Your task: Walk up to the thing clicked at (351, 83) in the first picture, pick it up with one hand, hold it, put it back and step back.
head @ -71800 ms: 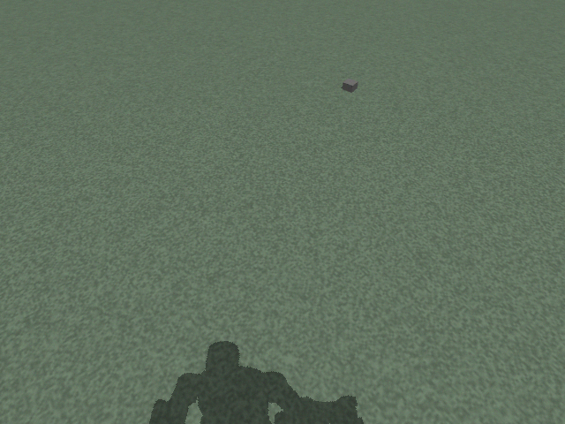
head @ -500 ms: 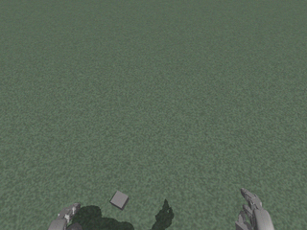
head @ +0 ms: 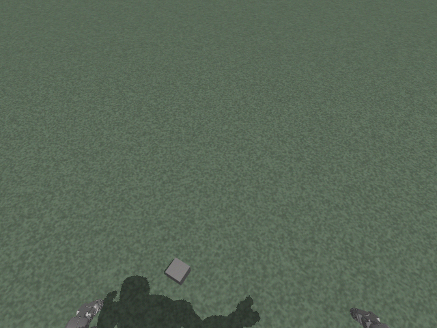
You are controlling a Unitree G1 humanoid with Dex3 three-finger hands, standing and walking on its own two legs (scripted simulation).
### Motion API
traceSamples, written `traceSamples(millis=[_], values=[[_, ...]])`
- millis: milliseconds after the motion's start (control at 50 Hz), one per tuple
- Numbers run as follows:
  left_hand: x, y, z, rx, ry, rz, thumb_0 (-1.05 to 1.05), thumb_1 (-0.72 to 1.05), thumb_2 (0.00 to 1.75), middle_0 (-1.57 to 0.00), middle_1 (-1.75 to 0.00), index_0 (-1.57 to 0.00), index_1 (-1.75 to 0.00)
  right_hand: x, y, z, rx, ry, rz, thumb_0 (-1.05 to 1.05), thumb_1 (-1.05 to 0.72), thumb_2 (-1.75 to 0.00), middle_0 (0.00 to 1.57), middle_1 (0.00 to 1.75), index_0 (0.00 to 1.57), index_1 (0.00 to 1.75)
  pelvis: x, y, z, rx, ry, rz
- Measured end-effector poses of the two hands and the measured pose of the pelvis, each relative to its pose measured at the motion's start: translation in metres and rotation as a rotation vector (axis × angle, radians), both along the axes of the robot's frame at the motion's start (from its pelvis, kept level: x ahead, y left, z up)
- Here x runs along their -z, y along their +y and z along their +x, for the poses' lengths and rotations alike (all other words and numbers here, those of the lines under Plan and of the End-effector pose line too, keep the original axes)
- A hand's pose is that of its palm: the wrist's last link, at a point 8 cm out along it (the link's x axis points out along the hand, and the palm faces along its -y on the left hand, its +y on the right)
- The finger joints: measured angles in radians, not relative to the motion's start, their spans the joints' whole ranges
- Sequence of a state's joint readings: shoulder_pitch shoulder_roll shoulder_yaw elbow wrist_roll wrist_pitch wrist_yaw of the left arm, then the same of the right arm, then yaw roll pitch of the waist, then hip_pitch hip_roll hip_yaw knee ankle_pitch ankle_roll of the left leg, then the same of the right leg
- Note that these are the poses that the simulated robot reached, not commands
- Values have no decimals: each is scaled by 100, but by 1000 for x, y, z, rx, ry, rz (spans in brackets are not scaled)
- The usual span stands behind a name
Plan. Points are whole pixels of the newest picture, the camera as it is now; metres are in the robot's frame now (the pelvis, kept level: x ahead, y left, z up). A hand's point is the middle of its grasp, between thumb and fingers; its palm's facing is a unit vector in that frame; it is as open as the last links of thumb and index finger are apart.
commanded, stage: stand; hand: left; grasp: from above
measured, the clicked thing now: (178, 271) +0.47 +0.19 -0.71
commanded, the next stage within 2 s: none
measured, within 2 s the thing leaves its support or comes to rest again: neither
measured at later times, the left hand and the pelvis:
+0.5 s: hand out of the picture +0.04 +0.24 -0.13, palm faces +0.04 -0.95 -0.32, open 7.4 cm; pelvis +0.00 +0.01 +0.04, yaw +0 degrees
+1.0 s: hand out of the picture +0.05 +0.23 -0.12, palm faces +0.02 -0.94 -0.34, open 7.4 cm; pelvis +0.00 -0.01 +0.04, yaw +0 degrees
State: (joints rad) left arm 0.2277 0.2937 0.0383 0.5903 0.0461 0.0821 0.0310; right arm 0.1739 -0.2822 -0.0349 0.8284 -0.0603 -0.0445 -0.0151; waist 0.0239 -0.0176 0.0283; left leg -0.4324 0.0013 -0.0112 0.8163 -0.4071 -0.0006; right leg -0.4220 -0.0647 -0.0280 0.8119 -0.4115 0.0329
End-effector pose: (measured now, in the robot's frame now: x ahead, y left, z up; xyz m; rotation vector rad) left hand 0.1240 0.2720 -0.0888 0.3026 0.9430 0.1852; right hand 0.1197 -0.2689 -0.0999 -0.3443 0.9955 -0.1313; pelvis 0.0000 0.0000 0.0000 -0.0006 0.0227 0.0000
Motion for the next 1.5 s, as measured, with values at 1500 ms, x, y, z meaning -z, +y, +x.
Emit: traceSamples(millis=[1500], values=[[-12, -1, -53, -95, 282, 2, 1, 91, 90, -21, -30, -20, -30, -16, -40, -49, 127, 231, 13, 1, -90, -90, 20, 30, 21, 30, -43, -20, 9, 5, -80, 1]])
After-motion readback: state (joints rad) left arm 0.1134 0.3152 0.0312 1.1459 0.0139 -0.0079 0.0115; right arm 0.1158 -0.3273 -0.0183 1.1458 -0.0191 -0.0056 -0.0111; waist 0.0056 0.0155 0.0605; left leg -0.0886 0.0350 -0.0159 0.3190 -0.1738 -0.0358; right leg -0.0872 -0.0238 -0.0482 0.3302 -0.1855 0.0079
